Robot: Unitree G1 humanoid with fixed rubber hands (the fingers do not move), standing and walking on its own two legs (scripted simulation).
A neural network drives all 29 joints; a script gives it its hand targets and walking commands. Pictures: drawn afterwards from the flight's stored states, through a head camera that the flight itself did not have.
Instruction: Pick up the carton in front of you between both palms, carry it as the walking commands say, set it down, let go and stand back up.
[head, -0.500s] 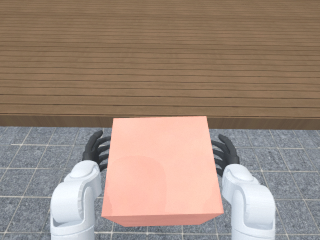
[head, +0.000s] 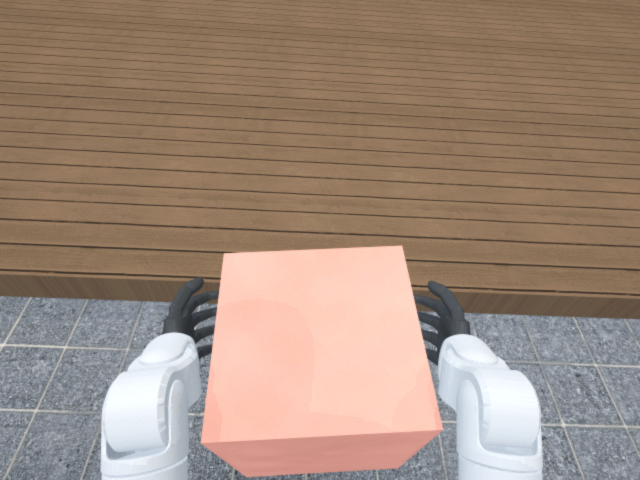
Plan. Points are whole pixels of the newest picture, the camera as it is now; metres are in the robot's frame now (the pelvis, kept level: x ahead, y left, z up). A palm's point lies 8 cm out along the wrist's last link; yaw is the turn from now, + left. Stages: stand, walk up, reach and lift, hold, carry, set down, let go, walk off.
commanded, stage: carry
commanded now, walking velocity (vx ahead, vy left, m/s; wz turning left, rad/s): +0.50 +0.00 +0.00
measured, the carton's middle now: (318, 370) +0.25 +0.00 -0.01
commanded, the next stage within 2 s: none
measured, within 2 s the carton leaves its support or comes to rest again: neither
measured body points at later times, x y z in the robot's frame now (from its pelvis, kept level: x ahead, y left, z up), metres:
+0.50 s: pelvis +0.34 -0.01 -0.01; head +0.35 -0.01 +0.44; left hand +0.63 +0.16 +0.13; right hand +0.65 -0.15 +0.12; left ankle +0.12 +0.08 -0.64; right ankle +0.43 -0.09 -0.72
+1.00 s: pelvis +0.65 +0.04 +0.01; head +0.72 +0.05 +0.45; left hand +1.04 +0.18 +0.12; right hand +1.02 -0.13 +0.13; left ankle +0.66 +0.11 -0.72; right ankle +0.55 -0.07 -0.56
